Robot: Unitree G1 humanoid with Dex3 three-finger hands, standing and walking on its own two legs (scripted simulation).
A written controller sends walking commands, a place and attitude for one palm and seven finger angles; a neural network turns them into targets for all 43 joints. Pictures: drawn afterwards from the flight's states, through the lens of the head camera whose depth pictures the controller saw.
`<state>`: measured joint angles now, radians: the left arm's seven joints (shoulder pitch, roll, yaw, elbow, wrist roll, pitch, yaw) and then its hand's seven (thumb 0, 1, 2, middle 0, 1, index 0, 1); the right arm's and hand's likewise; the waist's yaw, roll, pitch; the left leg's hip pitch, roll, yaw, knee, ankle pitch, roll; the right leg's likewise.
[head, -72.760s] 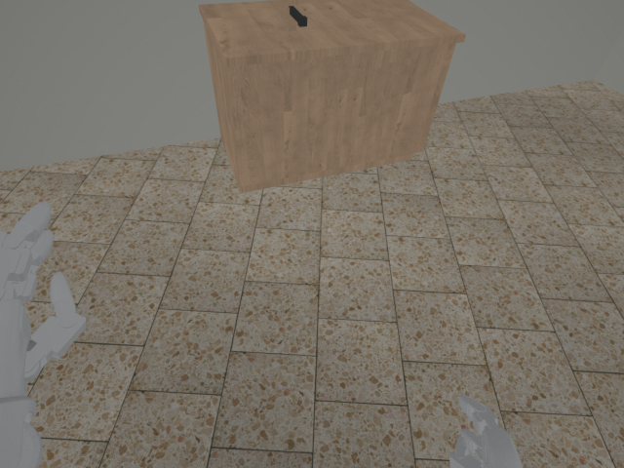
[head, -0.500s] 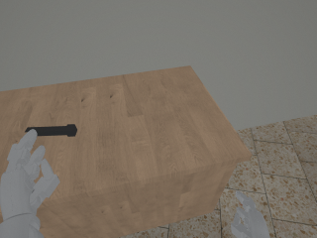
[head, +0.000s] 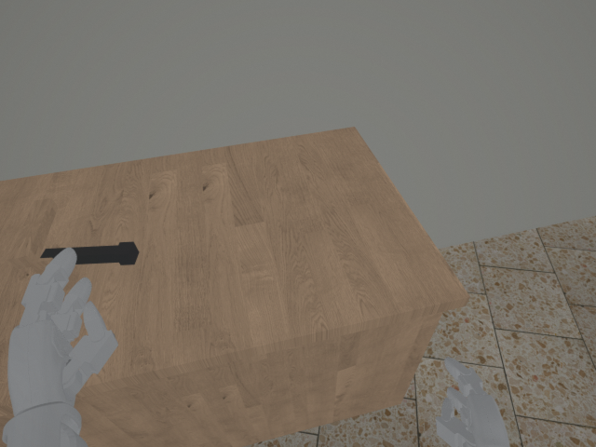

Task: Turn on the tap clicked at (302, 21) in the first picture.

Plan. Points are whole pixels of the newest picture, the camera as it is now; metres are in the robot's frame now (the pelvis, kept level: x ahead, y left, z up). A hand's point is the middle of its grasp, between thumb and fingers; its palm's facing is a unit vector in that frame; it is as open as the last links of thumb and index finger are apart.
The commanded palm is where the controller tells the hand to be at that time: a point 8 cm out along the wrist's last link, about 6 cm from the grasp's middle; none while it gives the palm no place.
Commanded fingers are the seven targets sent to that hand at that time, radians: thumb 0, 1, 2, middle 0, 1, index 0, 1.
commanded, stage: reach beside the lever's end, fingers flat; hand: left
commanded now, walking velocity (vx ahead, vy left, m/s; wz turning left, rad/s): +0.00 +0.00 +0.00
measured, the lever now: (127, 253) +0.39 +0.36 +0.02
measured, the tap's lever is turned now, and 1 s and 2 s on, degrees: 79 79 79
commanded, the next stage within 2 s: none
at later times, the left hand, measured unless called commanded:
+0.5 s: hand (91, 339) +0.20 +0.27 +0.10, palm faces +0.55 -0.83 -0.13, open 7.5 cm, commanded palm +0.15 +0.32 +0.10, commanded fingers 0.00 0.90 0.90 -0.19 -0.28 -0.19 -0.28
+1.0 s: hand (81, 321) +0.23 +0.32 +0.07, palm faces +0.57 -0.81 -0.12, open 7.6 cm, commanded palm +0.19 +0.36 +0.07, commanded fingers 0.00 0.90 0.90 -0.17 -0.22 -0.17 -0.22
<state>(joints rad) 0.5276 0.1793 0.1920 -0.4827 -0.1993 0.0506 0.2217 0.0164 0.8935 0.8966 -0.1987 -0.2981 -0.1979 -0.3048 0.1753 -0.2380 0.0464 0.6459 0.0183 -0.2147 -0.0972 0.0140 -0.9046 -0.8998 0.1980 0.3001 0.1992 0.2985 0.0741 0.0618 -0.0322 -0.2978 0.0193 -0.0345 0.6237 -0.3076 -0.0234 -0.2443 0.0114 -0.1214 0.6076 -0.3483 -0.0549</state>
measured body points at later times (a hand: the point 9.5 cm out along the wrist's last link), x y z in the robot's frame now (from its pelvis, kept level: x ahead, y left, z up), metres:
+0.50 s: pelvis -0.01 +0.00 +0.00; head -0.01 -0.02 +0.45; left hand +0.16 +0.31 +0.11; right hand +0.18 -0.23 -0.09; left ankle +0.02 +0.14 -0.73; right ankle -0.01 -0.08 -0.73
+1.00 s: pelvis -0.01 +0.02 -0.01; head +0.01 +0.01 +0.44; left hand +0.20 +0.36 +0.08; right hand +0.16 -0.22 -0.10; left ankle +0.02 +0.14 -0.73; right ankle -0.01 -0.08 -0.73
